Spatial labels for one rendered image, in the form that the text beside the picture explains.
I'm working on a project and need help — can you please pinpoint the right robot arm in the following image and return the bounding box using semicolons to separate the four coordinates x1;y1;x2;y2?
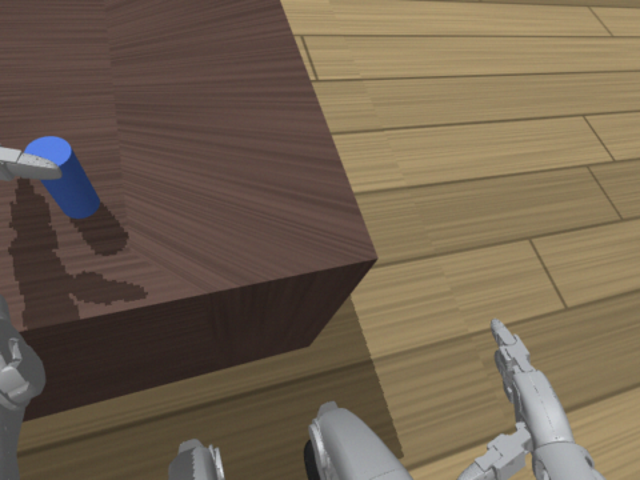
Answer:
532;442;607;480

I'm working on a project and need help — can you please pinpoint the left robot arm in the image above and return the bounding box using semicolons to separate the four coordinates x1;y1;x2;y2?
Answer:
0;294;46;480

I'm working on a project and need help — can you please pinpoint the right robot hand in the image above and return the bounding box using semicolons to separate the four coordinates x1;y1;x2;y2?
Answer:
457;318;576;480

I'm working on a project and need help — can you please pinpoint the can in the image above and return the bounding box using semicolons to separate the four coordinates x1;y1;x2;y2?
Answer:
24;136;100;219

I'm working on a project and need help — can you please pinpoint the right robot foot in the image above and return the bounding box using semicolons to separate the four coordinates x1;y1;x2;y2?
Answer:
304;439;321;480

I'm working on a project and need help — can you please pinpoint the left robot hand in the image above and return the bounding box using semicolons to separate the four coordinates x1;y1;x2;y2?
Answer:
0;144;62;181

